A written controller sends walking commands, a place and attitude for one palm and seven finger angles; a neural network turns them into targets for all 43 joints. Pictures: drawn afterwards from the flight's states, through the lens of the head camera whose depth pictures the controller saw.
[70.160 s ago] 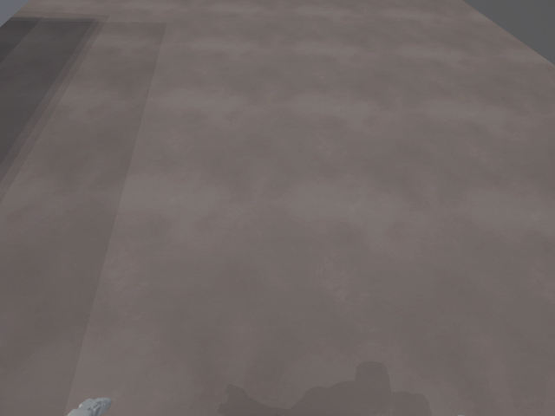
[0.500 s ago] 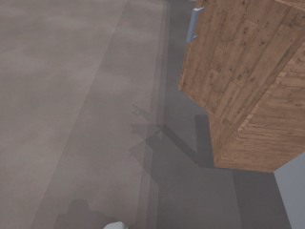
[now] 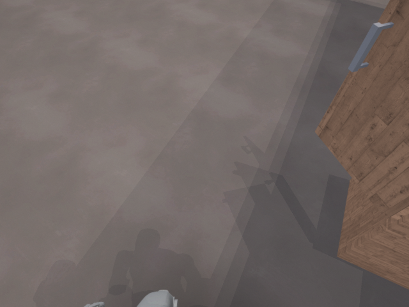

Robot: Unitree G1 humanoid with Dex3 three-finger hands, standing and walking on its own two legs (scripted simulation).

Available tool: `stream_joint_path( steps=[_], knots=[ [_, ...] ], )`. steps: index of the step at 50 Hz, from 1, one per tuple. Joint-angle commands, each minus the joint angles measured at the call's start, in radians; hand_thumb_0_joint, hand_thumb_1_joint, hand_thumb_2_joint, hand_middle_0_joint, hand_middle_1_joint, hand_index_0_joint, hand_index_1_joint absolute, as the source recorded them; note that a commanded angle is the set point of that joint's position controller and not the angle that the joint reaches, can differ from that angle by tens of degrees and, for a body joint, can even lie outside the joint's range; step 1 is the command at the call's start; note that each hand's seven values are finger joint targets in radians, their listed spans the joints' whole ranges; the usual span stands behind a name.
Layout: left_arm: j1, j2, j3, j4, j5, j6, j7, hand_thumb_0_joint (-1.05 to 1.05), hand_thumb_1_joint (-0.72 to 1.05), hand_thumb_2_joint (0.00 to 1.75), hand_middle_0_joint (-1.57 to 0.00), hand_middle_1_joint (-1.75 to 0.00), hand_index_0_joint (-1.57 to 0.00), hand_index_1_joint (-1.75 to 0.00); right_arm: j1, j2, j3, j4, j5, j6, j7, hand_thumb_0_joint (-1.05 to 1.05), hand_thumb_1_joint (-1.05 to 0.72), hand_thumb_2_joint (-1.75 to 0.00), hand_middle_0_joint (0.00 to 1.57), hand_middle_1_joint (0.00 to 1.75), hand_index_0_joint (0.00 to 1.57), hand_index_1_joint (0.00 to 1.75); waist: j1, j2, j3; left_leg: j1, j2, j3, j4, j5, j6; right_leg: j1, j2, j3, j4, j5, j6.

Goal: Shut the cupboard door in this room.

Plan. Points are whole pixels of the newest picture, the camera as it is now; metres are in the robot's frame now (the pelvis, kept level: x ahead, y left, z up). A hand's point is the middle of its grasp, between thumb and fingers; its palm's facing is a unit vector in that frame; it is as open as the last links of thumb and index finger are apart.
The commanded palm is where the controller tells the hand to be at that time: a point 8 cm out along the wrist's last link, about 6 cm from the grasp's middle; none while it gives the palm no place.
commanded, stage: walk to a spot facing it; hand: left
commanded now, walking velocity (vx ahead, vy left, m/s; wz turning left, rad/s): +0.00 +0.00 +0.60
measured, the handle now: (370, 47) +0.77 -0.45 +0.07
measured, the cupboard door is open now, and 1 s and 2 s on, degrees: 46 46 46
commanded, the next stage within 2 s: turn to face it in 1.14 s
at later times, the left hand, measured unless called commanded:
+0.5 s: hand out of the picture +0.03 +0.20 -0.15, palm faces +0.35 -0.90 -0.27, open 7.4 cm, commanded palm none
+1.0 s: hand (60, 295) +0.15 +0.32 -0.15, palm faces +0.56 -0.80 -0.22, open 7.4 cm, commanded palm none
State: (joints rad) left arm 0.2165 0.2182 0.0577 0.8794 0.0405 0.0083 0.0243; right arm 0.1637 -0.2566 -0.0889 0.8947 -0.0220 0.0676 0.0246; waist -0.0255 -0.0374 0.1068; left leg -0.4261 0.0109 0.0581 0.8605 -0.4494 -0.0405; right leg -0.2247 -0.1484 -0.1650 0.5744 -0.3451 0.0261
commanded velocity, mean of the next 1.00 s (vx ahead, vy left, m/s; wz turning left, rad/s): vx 0.30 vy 0.00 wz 0.49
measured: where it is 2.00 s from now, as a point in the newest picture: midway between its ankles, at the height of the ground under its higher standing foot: (159, 257)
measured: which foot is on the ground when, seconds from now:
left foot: up 0.00-0.04, down 0.06-0.34, up 0.36-0.70, down 0.72-1.00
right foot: down 0.00-0.06, up 0.08-0.32, down 0.34-0.72, up 0.74-1.00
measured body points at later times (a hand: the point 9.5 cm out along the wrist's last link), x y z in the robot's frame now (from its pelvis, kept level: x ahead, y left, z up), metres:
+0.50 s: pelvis +0.06 +0.00 +0.01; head +0.10 +0.00 +0.45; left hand +0.02 +0.25 -0.13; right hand +0.20 -0.23 -0.15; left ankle +0.01 +0.12 -0.64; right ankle +0.07 -0.12 -0.73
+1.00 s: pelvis +0.19 +0.10 +0.01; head +0.21 +0.12 +0.45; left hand +0.12 +0.36 -0.13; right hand +0.36 -0.07 -0.14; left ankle +0.14 +0.19 -0.73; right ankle +0.35 +0.02 -0.69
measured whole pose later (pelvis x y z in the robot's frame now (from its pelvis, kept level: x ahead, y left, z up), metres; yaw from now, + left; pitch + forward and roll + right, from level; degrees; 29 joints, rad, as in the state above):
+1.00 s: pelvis +0.19 +0.10 +0.01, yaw +33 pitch -1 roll +0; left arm 0.20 0.21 0.08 0.90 0.04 0.00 -0.03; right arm 0.26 -0.18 -0.04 0.97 -0.04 -0.03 0.00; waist -0.01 -0.01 0.07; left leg -0.20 -0.02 0.05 0.45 -0.24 0.05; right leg -0.54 -0.13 -0.06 0.83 -0.25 0.05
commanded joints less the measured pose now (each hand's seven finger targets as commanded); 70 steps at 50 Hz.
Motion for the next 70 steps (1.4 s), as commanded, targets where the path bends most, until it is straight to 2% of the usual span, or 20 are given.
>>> stream_joint_path(
  steps=[1, 3, 4, 11, 15, 17, 18, 23, 30, 33, 34, 35, 36, 37, 42, 54, 56, 57, 62, 70],
  knots=[
    [0.085, 0.227, 0.062, -0.036, -0.013, -0.007, 0.008, 0.0, 0.9, 0.9, -0.2, -0.3, -0.2, -0.3, 0.011, -0.048, 0.009, -0.08, 0.005, -0.034, 0.003, 0.0, -0.9, -0.9, 0.2, 0.3, 0.2, 0.3, 0.02, -0.142, -0.161, 0.158, -0.029, 0.058, -0.328, 0.185, 0.018, 0.11, -0.175, 0.05, 0.048, 0.658, -0.066],
    [0.076, 0.128, 0.038, -0.093, -0.025, 0.0, -0.002, 0.0, 0.9, 0.9, -0.2, -0.3, -0.2, -0.3, 0.137, -0.238, -0.037, -0.058, -0.007, -0.049, -0.007, 0.0, -0.9, -0.9, 0.2, 0.3, 0.2, 0.3, -0.046, 0.33, -0.264, 0.516, 0.345, -0.42, -0.42, 0.916, 0.199, -0.298, 0.006, -0.027, 0.421, -0.148, 0.062],
    [-0.002, 0.116, 0.025, -0.139, -0.015, 0.007, 0.003, 0.0, 0.9, 0.9, -0.2, -0.3, -0.2, -0.3, 0.206, -0.267, -0.04, -0.032, -0.007, -0.041, -0.016, 0.0, -0.9, -0.9, 0.2, 0.3, 0.2, 0.3, -0.086, 0.287, -0.26, 0.478, 0.419, -0.455, -0.441, 0.897, 0.286, -0.343, 0.029, 0.086, 0.532, -0.354, 0.043],
    [-0.056, 0.101, 0.031, -0.097, -0.015, 0.001, -0.037, 0.0, 0.9, 0.9, -0.2, -0.3, -0.2, -0.3, 0.064, -0.192, -0.015, -0.061, -0.017, -0.058, -0.038, 0.0, -0.9, -0.9, 0.2, 0.3, 0.2, 0.3, -0.021, 0.218, -0.12, 0.242, 0.197, -0.383, -0.547, 0.045, 0.2, -0.279, 0.086, 0.113, 0.287, -0.132, 0.031],
    [0.156, 0.124, 0.045, -0.032, -0.008, -0.018, -0.043, 0.0, 0.9, 0.9, -0.2, -0.3, -0.2, -0.3, -0.03, -0.166, -0.013, -0.081, -0.007, -0.048, -0.032, 0.0, -0.9, -0.9, 0.2, 0.3, 0.2, 0.3, 0.086, 0.119, -0.091, -0.109, 0.086, -0.329, -0.431, -0.221, 0.145, 0.157, 0.139, 0.065, -0.053, -0.015, 0.024],
    [0.275, 0.271, 0.073, -0.026, 0.004, -0.032, -0.015, 0.0, 0.9, 0.9, -0.2, -0.3, -0.2, -0.3, -0.076, -0.037, 0.012, -0.133, 0.007, -0.058, -0.017, 0.0, -0.9, -0.9, 0.2, 0.3, 0.2, 0.3, 0.164, -0.336, -0.075, -0.424, -0.101, -0.093, 0.186, -0.204, 0.042, 0.286, -0.333, 0.703, -0.472, -0.491, -0.134],
    [0.21, 0.252, 0.07, -0.039, -0.011, -0.036, -0.009, 0.0, 0.9, 0.9, -0.2, -0.3, -0.2, -0.3, -0.075, -0.086, -0.003, -0.13, -0.012, -0.053, -0.011, 0.0, -0.9, -0.9, 0.2, 0.3, 0.2, 0.3, 0.103, -0.211, -0.037, -0.401, -0.017, -0.161, 0.356, -0.106, 0.046, 0.154, -0.366, 0.718, -0.489, -0.534, -0.171],
    [0.084, 0.118, 0.041, -0.027, -0.008, -0.076, -0.006, 0.0, 0.9, 0.9, -0.2, -0.3, -0.2, -0.3, -0.029, -0.014, 0.006, -0.064, -0.007, -0.047, 0.025, 0.0, -0.9, -0.9, 0.2, 0.3, 0.2, 0.3, 0.019, -0.121, -0.022, -0.28, 0.064, -0.066, 0.302, 0.156, 0.017, 0.098, -0.192, 0.169, -0.381, 0.066, -0.114],
    [0.22, 0.157, 0.052, 0.053, -0.006, -0.08, -0.008, 0.0, 0.9, 0.9, -0.2, -0.3, -0.2, -0.3, -0.154, 0.027, 0.032, -0.102, -0.002, -0.07, 0.044, 0.0, -0.9, -0.9, 0.2, 0.3, 0.2, 0.3, 0.085, -0.128, -0.043, -0.166, 0.039, 0.065, -0.133, 0.132, 0.053, 0.266, -0.234, 0.002, -0.261, 0.454, -0.102],
    [0.177, 0.191, 0.058, 0.048, -0.014, -0.076, -0.015, 0.0, 0.9, 0.9, -0.2, -0.3, -0.2, -0.3, -0.006, -0.021, 0.021, -0.073, -0.008, -0.086, 0.033, 0.0, -0.9, -0.9, 0.2, 0.3, 0.2, 0.3, -0.002, -0.11, -0.124, 0.146, -0.037, 0.132, -0.282, 0.155, 0.092, 0.178, -0.21, -0.093, -0.044, 0.593, -0.07],
    [0.165, 0.178, 0.055, 0.038, -0.019, -0.072, -0.02, 0.0, 0.9, 0.9, -0.2, -0.3, -0.2, -0.3, 0.135, -0.077, 0.004, -0.033, -0.013, -0.089, 0.023, 0.0, -0.9, -0.9, 0.2, 0.3, 0.2, 0.3, -0.073, -0.023, -0.2, 0.392, -0.022, 0.098, -0.35, 0.187, 0.109, 0.051, -0.18, -0.13, 0.171, 0.503, -0.039],
    [0.18, 0.111, 0.051, 0.0, -0.025, -0.065, -0.036, 0.0, 0.9, 0.9, -0.2, -0.3, -0.2, -0.3, 0.267, -0.222, -0.035, -0.008, -0.024, -0.094, 0.007, 0.0, -0.9, -0.9, 0.2, 0.3, 0.2, 0.3, -0.131, 0.286, -0.304, 0.66, 0.262, -0.355, -0.42, 0.117, 0.221, -0.289, -0.041, -0.132, 0.503, 0.005, 0.024],
    [0.06, 0.101, 0.031, -0.075, -0.02, -0.061, -0.039, 0.0, 0.9, 0.9, -0.2, -0.3, -0.2, -0.3, 0.361, -0.287, -0.048, 0.021, -0.01, -0.089, -0.01, 0.0, -0.9, -0.9, 0.2, 0.3, 0.2, 0.3, -0.172, 0.3, -0.318, 0.716, 0.416, -0.604, -0.556, 0.161, 0.304, -0.5, 0.029, 0.017, 0.687, -0.264, 0.021],
    [-0.033, 0.112, 0.034, -0.114, -0.015, -0.06, -0.032, 0.0, 0.9, 0.9, -0.2, -0.3, -0.2, -0.3, 0.344, -0.279, -0.042, 0.021, -0.009, -0.087, -0.014, 0.0, -0.9, -0.9, 0.2, 0.3, 0.2, 0.3, -0.159, 0.117, -0.235, 0.551, 0.45, -0.597, -0.59, 0.01, 0.301, -0.521, 0.008, 0.098, 0.758, -0.219, 0.004],
    [0.096, 0.055, 0.036, 0.001, -0.002, -0.033, -0.048, 0.0, 0.9, 0.9, -0.2, -0.3, -0.2, -0.3, 0.09, -0.109, 0.009, -0.017, -0.009, -0.119, -0.04, 0.0, -0.9, -0.9, 0.2, 0.3, 0.2, 0.3, 0.003, 0.197, -0.113, 0.208, 0.243, -0.286, -0.635, 0.014, 0.215, -0.369, -0.016, 0.127, 0.554, 0.019, 0.012],
    [0.099, 0.082, 0.048, -0.014, -0.005, -0.048, -0.052, 0.0, 0.9, 0.9, -0.2, -0.3, -0.2, -0.3, 0.106, -0.069, 0.005, 0.046, -0.003, -0.107, -0.029, 0.0, -0.9, -0.9, 0.2, 0.3, 0.2, 0.3, 0.08, 0.053, -0.055, 0.032, 0.137, -0.189, -0.469, 0.042, 0.184, 0.098, 0.098, 0.08, -0.038, 0.162, 0.014],
    [0.308, 0.25, 0.084, 0.026, 0.007, -0.067, -0.032, 0.0, 0.9, 0.9, -0.2, -0.3, -0.2, -0.3, 0.144, 0.034, 0.021, 0.011, 0.014, -0.116, -0.02, 0.0, -0.9, -0.9, 0.2, 0.3, 0.2, 0.3, 0.158, -0.36, -0.174, -0.254, -0.097, -0.006, 0.129, -0.167, 0.091, 0.403, -0.301, 0.591, -0.336, -0.092, -0.113],
    [0.277, 0.236, 0.076, 0.015, -0.008, -0.06, -0.02, 0.0, 0.9, 0.9, -0.2, -0.3, -0.2, -0.3, 0.145, -0.02, 0.008, 0.003, 0.001, -0.105, -0.018, 0.0, -0.9, -0.9, 0.2, 0.3, 0.2, 0.3, 0.123, -0.255, -0.135, -0.27, -0.032, -0.088, 0.312, -0.16, 0.09, 0.284, -0.369, 0.666, -0.409, -0.232, -0.167],
    [0.073, 0.057, 0.033, -0.007, -0.013, -0.08, -0.003, 0.0, 0.9, 0.9, -0.2, -0.3, -0.2, -0.3, 0.129, 0.043, 0.018, 0.058, 0.0, -0.074, -0.005, 0.0, -0.9, -0.9, 0.2, 0.3, 0.2, 0.3, 0.013, -0.102, -0.104, -0.184, 0.062, -0.078, 0.365, 0.126, 0.034, 0.074, -0.21, 0.147, -0.308, 0.447, -0.129],
    [0.137, 0.052, -0.003, 0.107, -0.023, -0.068, 0.005, 0.0, 0.9, 0.9, -0.2, -0.3, -0.2, -0.3, 0.137, 0.095, 0.062, 0.091, 0.001, -0.09, -0.021, 0.0, -0.9, -0.9, 0.2, 0.3, 0.2, 0.3, 0.018, -0.124, -0.167, 0.177, -0.001, 0.062, -0.333, 0.282, 0.016, 0.108, -0.066, 0.122, -0.163, 0.758, -0.134]
  ],
)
